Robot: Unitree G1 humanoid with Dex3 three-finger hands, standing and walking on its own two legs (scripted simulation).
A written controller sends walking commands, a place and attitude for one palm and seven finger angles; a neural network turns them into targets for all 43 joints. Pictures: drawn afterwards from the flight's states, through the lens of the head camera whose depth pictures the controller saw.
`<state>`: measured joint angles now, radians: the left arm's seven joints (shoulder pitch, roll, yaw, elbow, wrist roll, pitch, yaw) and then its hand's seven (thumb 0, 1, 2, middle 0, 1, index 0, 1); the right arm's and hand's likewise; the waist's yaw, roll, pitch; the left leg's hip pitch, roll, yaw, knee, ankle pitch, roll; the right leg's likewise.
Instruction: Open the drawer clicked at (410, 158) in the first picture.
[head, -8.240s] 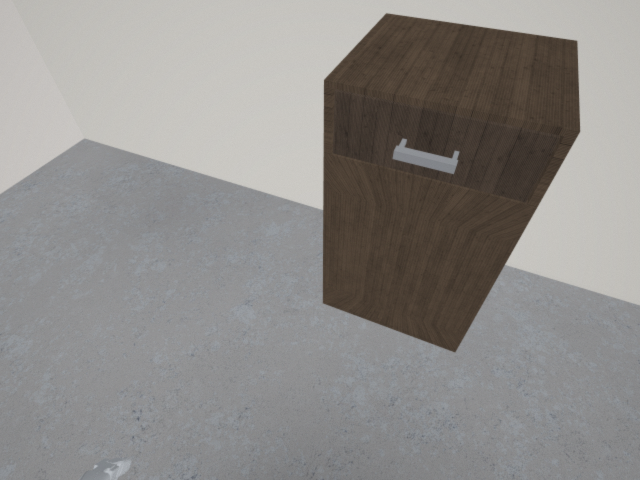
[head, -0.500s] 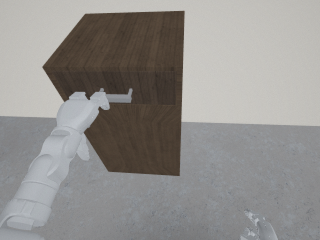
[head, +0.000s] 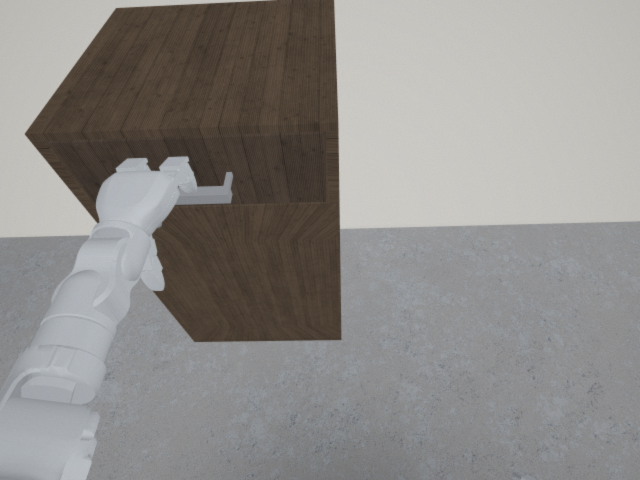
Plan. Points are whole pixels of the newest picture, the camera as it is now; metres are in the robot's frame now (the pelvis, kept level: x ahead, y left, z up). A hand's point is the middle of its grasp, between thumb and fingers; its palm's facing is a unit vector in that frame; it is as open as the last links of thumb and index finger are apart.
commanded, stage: move the hooked fingers above the handle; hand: left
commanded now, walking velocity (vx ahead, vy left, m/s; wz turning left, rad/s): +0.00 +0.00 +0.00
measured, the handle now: (194, 187) +0.56 +0.26 +0.00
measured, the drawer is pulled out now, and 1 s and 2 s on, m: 0.00 0.00 0.00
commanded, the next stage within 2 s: lower the fingers behind the handle in 1.30 s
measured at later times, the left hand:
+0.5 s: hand (173, 199) +0.47 +0.24 +0.06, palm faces -0.05 +0.00 -1.00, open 13.8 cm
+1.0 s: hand (177, 191) +0.49 +0.25 +0.05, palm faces -0.04 +0.00 -1.00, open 13.8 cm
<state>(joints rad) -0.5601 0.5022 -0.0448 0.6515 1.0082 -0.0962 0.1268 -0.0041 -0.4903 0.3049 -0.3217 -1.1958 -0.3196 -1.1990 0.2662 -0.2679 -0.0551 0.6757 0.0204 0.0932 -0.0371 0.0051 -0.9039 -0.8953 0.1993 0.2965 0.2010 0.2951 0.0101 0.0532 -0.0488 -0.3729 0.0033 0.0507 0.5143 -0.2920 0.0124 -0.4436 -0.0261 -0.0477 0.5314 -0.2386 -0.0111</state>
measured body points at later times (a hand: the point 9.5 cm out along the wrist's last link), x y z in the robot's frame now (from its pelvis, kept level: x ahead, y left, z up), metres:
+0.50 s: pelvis +0.00 +0.00 -0.01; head +0.08 -0.01 +0.43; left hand +0.46 +0.24 +0.12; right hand +0.05 -0.28 -0.14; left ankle -0.03 +0.11 -0.73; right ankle +0.01 -0.11 -0.73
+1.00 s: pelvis +0.00 +0.01 -0.01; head +0.10 +0.00 +0.43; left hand +0.49 +0.25 +0.11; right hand +0.00 -0.27 -0.15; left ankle -0.03 +0.11 -0.73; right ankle +0.01 -0.11 -0.73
